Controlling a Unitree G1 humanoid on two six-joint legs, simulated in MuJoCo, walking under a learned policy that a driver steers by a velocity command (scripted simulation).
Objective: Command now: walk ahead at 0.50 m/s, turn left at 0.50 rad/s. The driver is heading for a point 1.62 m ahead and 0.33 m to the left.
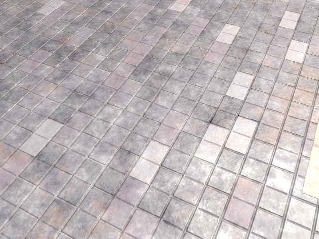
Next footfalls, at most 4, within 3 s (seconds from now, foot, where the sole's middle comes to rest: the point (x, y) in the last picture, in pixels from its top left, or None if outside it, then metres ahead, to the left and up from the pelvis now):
0.32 left None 0.31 0.16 -0.78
0.82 right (157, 198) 0.66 0.08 -0.78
1.32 left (83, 171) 0.80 0.44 -0.78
1.86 right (113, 113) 1.16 0.34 -0.78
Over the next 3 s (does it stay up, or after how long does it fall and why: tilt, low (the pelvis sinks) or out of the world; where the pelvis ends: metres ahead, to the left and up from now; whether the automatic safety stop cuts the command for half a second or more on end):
stays up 1.54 0.39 -0.01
